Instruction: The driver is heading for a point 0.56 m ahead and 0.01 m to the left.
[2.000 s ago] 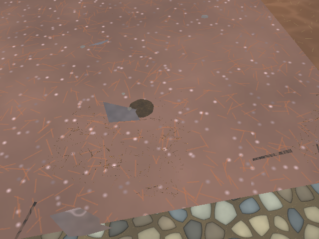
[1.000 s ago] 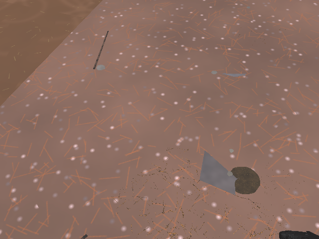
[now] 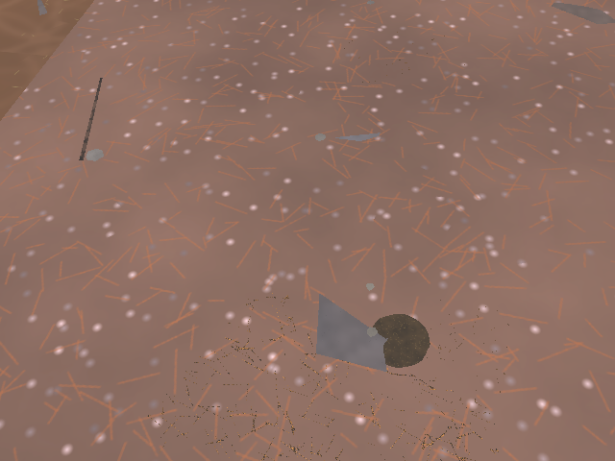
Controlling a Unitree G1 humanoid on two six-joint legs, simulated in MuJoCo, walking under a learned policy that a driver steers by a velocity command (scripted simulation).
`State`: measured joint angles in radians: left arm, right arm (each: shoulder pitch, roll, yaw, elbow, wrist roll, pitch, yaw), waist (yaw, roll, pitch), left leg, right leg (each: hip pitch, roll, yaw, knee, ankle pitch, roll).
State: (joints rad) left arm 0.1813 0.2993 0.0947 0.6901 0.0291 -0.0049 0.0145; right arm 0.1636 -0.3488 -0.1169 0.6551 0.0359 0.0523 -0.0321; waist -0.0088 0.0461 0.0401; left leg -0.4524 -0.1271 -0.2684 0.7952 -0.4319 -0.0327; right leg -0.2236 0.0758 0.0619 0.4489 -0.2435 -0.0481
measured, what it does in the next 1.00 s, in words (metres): walks ahead: left foot, then right foot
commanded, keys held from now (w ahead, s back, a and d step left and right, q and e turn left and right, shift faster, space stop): q+shift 0.28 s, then w+q+shift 0.02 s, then w+e+shift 0.68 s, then shift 0.02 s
